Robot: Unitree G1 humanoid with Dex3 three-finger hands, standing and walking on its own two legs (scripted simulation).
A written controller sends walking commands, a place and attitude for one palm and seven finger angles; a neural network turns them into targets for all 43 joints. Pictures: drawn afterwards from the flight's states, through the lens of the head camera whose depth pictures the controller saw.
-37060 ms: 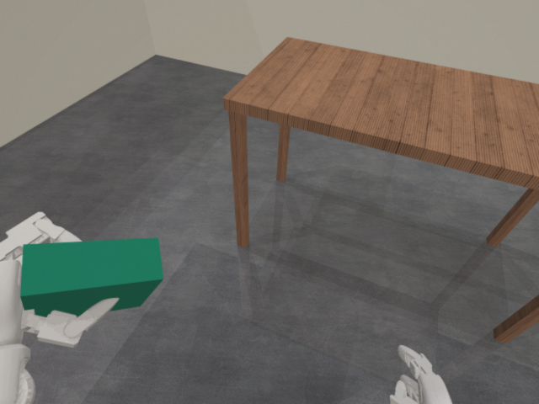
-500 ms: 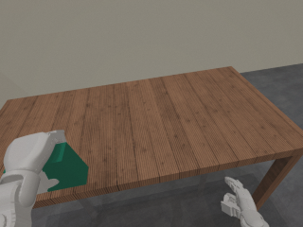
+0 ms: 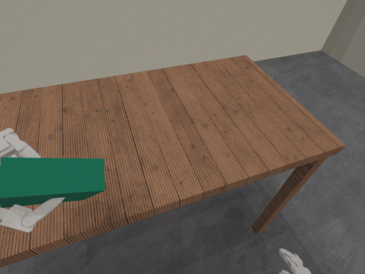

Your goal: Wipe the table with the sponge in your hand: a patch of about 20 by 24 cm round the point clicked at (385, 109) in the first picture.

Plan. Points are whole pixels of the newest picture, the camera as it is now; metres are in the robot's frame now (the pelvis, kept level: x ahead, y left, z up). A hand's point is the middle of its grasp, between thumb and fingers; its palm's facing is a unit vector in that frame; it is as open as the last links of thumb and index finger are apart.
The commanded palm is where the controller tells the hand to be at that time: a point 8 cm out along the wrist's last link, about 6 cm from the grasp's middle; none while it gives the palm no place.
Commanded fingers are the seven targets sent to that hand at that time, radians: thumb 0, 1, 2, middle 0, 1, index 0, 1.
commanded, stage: step back with the hand held close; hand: left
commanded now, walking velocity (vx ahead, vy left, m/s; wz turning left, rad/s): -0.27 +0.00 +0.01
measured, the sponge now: (66, 182) +0.23 +0.20 +0.16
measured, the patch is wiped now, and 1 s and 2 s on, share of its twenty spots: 1.00 1.00 1.00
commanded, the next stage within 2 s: stop stepping back and stand still in 1.00 s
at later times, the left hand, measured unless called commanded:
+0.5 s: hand out of the picture +0.16 +0.25 +0.20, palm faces +0.47 -0.79 -0.40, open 9.0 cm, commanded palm +0.10 +0.28 +0.22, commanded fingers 0.00 0.10 1.30 -1.20 -1.60 -1.20 -1.60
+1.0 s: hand out of the picture +0.06 +0.22 +0.21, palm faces +0.41 -0.81 -0.41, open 9.0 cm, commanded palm +0.00 +0.27 +0.22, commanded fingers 0.00 0.10 1.30 -1.20 -1.60 -1.20 -1.60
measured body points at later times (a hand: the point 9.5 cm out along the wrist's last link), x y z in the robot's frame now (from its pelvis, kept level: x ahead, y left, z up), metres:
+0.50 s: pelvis -0.05 +0.00 -0.01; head -0.04 +0.01 +0.44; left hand +0.13 +0.29 +0.22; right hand +0.15 -0.23 -0.07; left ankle +0.06 +0.09 -0.73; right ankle -0.01 -0.13 -0.73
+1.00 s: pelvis -0.16 -0.01 -0.01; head -0.13 -0.01 +0.44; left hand +0.03 +0.26 +0.23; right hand +0.02 -0.22 -0.09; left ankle -0.06 +0.14 -0.72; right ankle -0.10 -0.11 -0.73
